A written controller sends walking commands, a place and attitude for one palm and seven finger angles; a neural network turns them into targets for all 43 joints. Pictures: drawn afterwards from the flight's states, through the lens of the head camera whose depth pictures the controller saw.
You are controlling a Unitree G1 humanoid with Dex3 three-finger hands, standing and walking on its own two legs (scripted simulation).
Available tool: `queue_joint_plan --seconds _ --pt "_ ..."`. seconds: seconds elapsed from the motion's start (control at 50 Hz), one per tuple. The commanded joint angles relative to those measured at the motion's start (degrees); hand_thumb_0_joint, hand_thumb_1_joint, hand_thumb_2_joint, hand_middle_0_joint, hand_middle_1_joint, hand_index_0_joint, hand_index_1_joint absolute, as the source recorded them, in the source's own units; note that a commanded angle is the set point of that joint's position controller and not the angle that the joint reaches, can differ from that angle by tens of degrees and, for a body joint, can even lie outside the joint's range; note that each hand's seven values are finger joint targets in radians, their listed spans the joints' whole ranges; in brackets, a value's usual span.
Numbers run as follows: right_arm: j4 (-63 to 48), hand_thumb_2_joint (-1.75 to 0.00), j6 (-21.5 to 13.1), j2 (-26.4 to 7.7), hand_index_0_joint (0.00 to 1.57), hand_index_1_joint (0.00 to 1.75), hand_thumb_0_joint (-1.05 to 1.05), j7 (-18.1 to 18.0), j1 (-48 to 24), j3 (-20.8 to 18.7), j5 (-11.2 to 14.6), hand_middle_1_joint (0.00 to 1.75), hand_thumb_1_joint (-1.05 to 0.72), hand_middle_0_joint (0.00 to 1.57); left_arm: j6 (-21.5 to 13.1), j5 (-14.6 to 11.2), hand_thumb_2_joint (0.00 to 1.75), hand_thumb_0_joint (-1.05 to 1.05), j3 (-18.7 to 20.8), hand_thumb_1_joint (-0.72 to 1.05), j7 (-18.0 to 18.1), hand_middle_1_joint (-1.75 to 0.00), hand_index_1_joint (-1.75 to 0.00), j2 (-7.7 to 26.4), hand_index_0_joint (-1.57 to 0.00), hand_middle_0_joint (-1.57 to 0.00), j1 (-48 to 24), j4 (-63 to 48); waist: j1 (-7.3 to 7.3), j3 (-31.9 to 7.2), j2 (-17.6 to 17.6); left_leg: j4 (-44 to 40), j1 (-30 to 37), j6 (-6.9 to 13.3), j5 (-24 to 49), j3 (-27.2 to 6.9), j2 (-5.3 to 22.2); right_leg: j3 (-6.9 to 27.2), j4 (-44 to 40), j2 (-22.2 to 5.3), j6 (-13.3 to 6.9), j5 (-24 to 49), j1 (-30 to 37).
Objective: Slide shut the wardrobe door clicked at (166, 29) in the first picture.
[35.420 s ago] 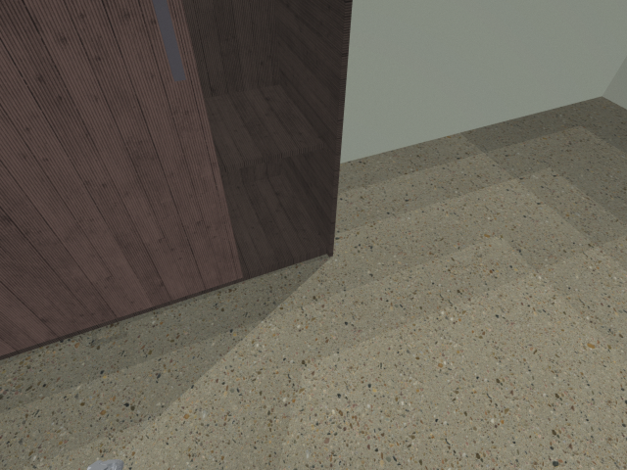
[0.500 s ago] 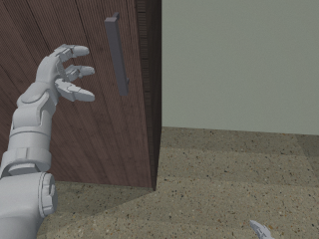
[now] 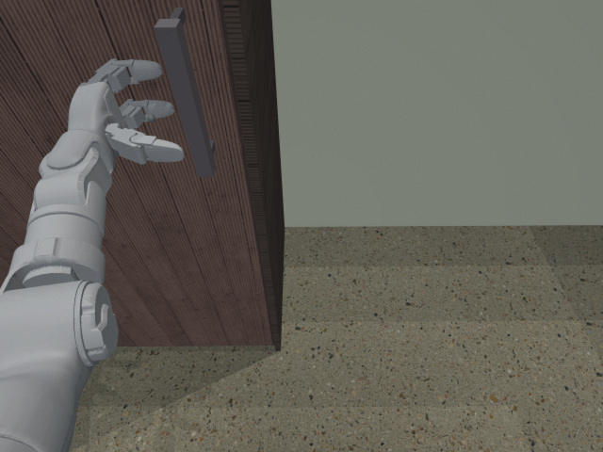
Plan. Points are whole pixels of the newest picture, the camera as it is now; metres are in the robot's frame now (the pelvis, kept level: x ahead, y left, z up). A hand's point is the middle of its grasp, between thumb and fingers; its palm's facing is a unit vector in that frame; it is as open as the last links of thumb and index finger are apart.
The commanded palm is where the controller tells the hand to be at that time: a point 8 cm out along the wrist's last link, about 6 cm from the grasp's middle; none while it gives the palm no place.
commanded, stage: move the hooked fingers beside the handle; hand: left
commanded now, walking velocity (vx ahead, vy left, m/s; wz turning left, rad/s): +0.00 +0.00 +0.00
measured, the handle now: (193, 100) +0.52 +0.13 +0.21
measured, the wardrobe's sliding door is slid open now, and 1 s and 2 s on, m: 0.00 0.00 0.00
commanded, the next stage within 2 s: feel for the door with the fingertips in 0.64 s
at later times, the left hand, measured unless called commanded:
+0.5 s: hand (144, 122) +0.46 +0.18 +0.22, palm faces +0.00 -1.00 +0.01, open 14.0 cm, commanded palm +0.44 +0.24 +0.21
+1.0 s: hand (156, 122) +0.47 +0.17 +0.21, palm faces -0.04 -1.00 +0.02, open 14.0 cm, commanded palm +0.44 +0.22 +0.21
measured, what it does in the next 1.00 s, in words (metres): stands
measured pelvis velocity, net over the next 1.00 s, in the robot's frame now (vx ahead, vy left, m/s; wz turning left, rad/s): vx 0.00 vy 0.00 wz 0.00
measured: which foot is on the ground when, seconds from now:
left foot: down 0.00-1.00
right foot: down 0.00-1.00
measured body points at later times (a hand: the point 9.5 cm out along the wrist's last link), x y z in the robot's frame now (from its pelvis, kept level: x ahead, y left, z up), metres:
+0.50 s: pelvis +0.00 +0.00 +0.00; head +0.01 -0.01 +0.45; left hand +0.46 +0.24 +0.22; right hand +0.08 -0.27 -0.11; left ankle +0.01 +0.12 -0.74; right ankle -0.04 -0.12 -0.74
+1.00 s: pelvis +0.00 +0.00 +0.00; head +0.02 +0.00 +0.45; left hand +0.47 +0.22 +0.21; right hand +0.05 -0.26 -0.12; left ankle +0.01 +0.12 -0.74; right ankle -0.04 -0.12 -0.74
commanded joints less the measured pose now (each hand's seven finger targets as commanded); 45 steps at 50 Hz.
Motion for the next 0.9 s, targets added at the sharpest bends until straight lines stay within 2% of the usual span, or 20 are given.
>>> queue_joint_plan --seconds 0.0,0.02,0.04,0.14,0.24,0.26,0.3,0.32,0.34,0.46,0.48,0.52,0.56,0.6,0.66,0.7,0.76,0.78,0.86,0.88 --pt "-6.65 -0.90 -2.60 -8.36 0.20 0.30 0.00 -0.40 1.14 -3.46 0.02 0.30 -0.90 0.20 -6.05 -0.65 0.30 0.00 3.64 -0.50 0.06 -1.20 -1.20 16.16 -0.30 -0.30 -27.43 -14.94 1.58 -21.86 0.19 -0.30 16.90 2.42 19.84 -1.86 -1.01 -1.02 -2.26 1.48 -0.93 23.95 1.01" --pt "-6.49 -0.90 -2.57 -8.30 0.20 0.30 0.00 -0.37 1.02 -3.35 0.08 0.30 -0.90 0.20 -5.77 -0.82 0.30 0.00 2.24 -0.50 -0.24 -1.20 -1.20 14.61 -0.30 -0.30 -27.70 -14.35 1.11 -20.18 -0.28 -0.43 16.03 2.49 18.83 -1.67 -1.11 -1.04 -2.58 1.53 -0.81 23.57 0.55" --pt "-6.27 -0.90 -2.36 -8.46 0.20 0.30 0.00 -0.46 1.22 -3.55 0.16 0.30 -0.90 0.20 -5.37 -0.75 0.30 0.00 3.19 -0.50 -0.42 -1.20 -1.20 15.70 -0.30 -0.30 -26.89 -13.24 1.24 -19.07 -0.77 -0.47 14.95 2.51 18.16 -1.51 -1.05 -1.06 -2.69 1.54 -0.79 23.25 0.46" --pt "-6.87 -0.90 -2.08 -8.57 0.20 0.30 0.00 -0.49 1.11 -3.62 0.21 0.30 -0.90 0.20 -4.35 -0.93 0.30 0.00 4.56 -0.50 -0.68 -1.20 -1.20 17.35 -0.30 -0.30 -25.78 -15.54 1.65 -19.59 -0.31 -0.53 15.14 2.73 18.61 -1.33 -1.11 -0.93 -2.86 1.57 -0.82 24.08 1.22" --pt "-6.68 -0.90 -2.30 -8.11 0.20 0.30 0.00 -0.48 0.19 -3.52 0.50 0.30 -0.90 0.20 -3.39 -1.83 0.30 0.00 -0.57 -0.50 -0.81 -1.20 -1.20 10.95 -0.30 -0.30 -27.67 -17.58 0.13 -16.58 1.83 -0.59 16.44 2.51 16.49 -1.74 -1.03 -1.40 -3.54 1.82 -0.85 20.70 -2.45" --pt "-6.46 -0.90 -2.25 -8.29 0.20 0.30 0.00 -0.60 0.49 -3.55 0.46 0.30 -0.90 0.20 -3.35 -2.09 0.30 0.00 0.33 -0.50 -0.57 -1.20 -1.20 12.05 -0.30 -0.30 -27.86 -17.34 -0.06 -16.50 -0.29 -0.42 16.15 2.73 16.32 -1.95 -1.04 -1.48 -3.66 1.87 -0.84 20.38 -2.07" --pt "-6.49 -0.90 -2.38 -8.42 0.20 0.30 0.00 -0.64 0.15 -3.54 0.43 0.30 -0.90 0.20 -3.32 -1.95 0.30 0.00 1.75 -0.50 -0.39 -1.20 -1.20 13.83 -0.30 -0.30 -28.61 -18.22 0.60 -18.81 1.23 -0.42 16.83 2.57 16.99 -2.01 -1.10 -1.22 -3.22 1.62 -0.95 21.13 -1.36" --pt "-6.51 -0.90 -2.48 -8.09 0.20 0.30 0.00 -0.55 -0.12 -3.35 0.40 0.30 -0.90 0.20 -3.27 -1.74 0.30 0.00 -0.25 -0.50 -0.34 -1.20 -1.20 11.53 -0.30 -0.30 -29.35 -18.60 0.28 -18.68 2.65 -0.37 17.18 2.47 17.19 -2.00 -1.24 -1.34 -3.10 1.58 -0.99 21.15 -1.86" --pt "-6.38 -0.90 -2.56 -8.12 0.20 0.30 0.00 -0.55 0.12 -3.44 0.33 0.30 -0.90 0.20 -3.15 -1.64 0.30 0.00 0.73 -0.50 0.02 -1.20 -1.20 12.23 -0.30 -0.30 -28.49 -17.28 0.28 -18.32 0.04 -0.27 16.78 2.58 16.46 -2.21 -1.10 -1.51 -3.26 1.64 -0.81 20.40 -2.23" --pt "-6.03 -0.90 -1.85 -8.55 0.20 0.30 0.00 -0.80 0.52 -3.00 0.23 0.30 -0.90 0.20 -4.08 -1.05 0.30 0.00 2.76 -0.50 0.33 -1.20 -1.20 16.21 -0.30 -0.30 -28.83 -11.06 0.04 -16.08 -2.93 -0.17 12.67 3.00 14.12 -1.74 -1.46 -0.85 -3.27 1.13 -0.50 20.27 -0.85" --pt "-6.36 -0.90 -1.82 -8.50 0.20 0.30 0.00 -0.76 -0.01 -2.91 0.29 0.30 -0.90 0.20 -4.66 -0.71 0.30 0.00 1.60 -0.50 0.07 -1.20 -1.20 15.47 -0.30 -0.30 -30.58 -12.41 0.08 -17.41 -0.13 -0.24 13.27 2.80 14.07 -1.68 -1.56 -0.62 -2.90 1.00 -0.57 20.38 -1.04" --pt "-6.39 -0.90 -2.00 -8.38 0.20 0.30 0.00 -0.83 0.11 -2.94 0.29 0.30 -0.90 0.20 -5.40 -0.75 0.30 0.00 1.24 -0.50 -0.29 -1.20 -1.20 14.96 -0.30 -0.30 -31.02 -12.02 -0.10 -18.00 0.35 0.08 14.44 2.68 14.90 -1.97 -1.39 -0.70 -2.74 1.10 -0.69 20.68 -1.63" --pt "-5.92 -0.90 -2.00 -8.33 0.20 0.30 0.00 -0.95 0.67 -2.95 0.25 0.30 -0.90 0.20 -5.93 -1.28 0.30 0.00 -0.38 -0.50 -0.92 -1.20 -1.20 13.00 -0.30 -0.30 -32.60 -10.64 -1.29 -17.07 -0.04 0.55 14.75 2.74 15.01 -2.03 -1.34 -0.96 -2.85 1.19 -0.58 20.48 -2.74" --pt "-5.90 -0.90 -2.02 -8.78 0.20 0.30 0.00 -0.95 0.94 -3.03 0.20 0.30 -0.90 0.20 -6.13 -1.57 0.30 0.00 1.99 -0.50 -1.45 -1.20 -1.20 15.76 -0.30 -0.30 -31.69 -9.53 -0.50 -18.92 -1.01 0.39 14.56 2.71 15.11 -2.25 -1.34 -0.75 -2.62 1.22 -0.59 20.97 -1.80" --pt "-5.99 -0.90 -2.02 -8.73 0.20 0.30 0.00 -0.89 1.37 -3.08 0.15 0.30 -0.90 0.20 -6.71 -1.59 0.30 0.00 2.07 -0.50 -1.81 -1.20 -1.20 15.95 -0.30 -0.30 -31.03 -9.96 -0.22 -19.48 -0.63 0.80 14.43 2.81 16.10 -2.09 -1.40 -0.86 -2.39 1.22 -0.63 21.72 -1.31" --pt "-6.33 -0.90 -2.07 -8.67 0.20 0.30 0.00 -0.63 1.17 -3.13 0.17 0.30 -0.90 0.20 -6.58 -1.60 0.30 0.00 2.46 -0.50 -1.96 -1.20 -1.20 15.69 -0.30 -0.30 -28.84 -10.73 0.68 -20.47 0.94 0.64 15.30 2.56 17.39 -2.21 -1.33 -1.00 -2.01 1.33 -0.82 22.52 -1.27" --pt "-6.53 -0.90 -1.86 -8.60 0.20 0.30 0.00 -0.59 1.21 -3.21 0.36 0.30 -0.90 0.20 -5.89 -2.19 0.30 0.00 -0.04 -0.50 -2.18 -1.20 -1.20 12.71 -0.30 -0.30 -28.79 -12.25 -0.05 -19.18 -0.36 0.60 14.87 2.64 17.04 -2.17 -1.17 -1.34 -2.28 1.52 -0.80 21.67 -1.61" --pt "-6.60 -0.90 -2.01 -8.53 0.20 0.30 0.00 -0.54 0.72 -3.28 0.52 0.30 -0.90 0.20 -5.58 -2.34 0.30 0.00 -1.03 -0.50 -2.11 -1.20 -1.20 11.38 -0.30 -0.30 -29.54 -13.76 -0.14 -18.69 0.95 0.35 15.71 2.53 16.81 -2.26 -1.00 -1.40 -2.43 1.64 -0.79 21.04 -2.81" --pt "-6.02 -0.90 -2.19 -8.72 0.20 0.30 0.00 -0.48 1.42 -3.45 0.15 0.30 -0.90 0.20 -4.31 -2.76 0.30 0.00 0.74 -0.50 -0.65 -1.20 -1.20 12.47 -0.30 -0.30 -29.97 -15.20 0.10 -19.18 -0.33 0.36 15.78 2.46 16.92 -2.70 -0.94 -1.79 -2.61 1.82 -0.91 20.14 -2.48" --pt "-6.23 -0.90 -2.36 -8.48 0.20 0.30 0.00 -0.36 0.83 -3.43 0.23 0.30 -0.90 0.20 -4.34 -2.35 0.30 0.00 0.57 -0.50 -0.09 -1.20 -1.20 12.17 -0.30 -0.30 -30.79 -16.84 0.17 -19.92 2.02 0.34 16.69 2.38 17.24 -2.53 -0.92 -1.56 -2.48 1.75 -0.88 20.32 -2.94"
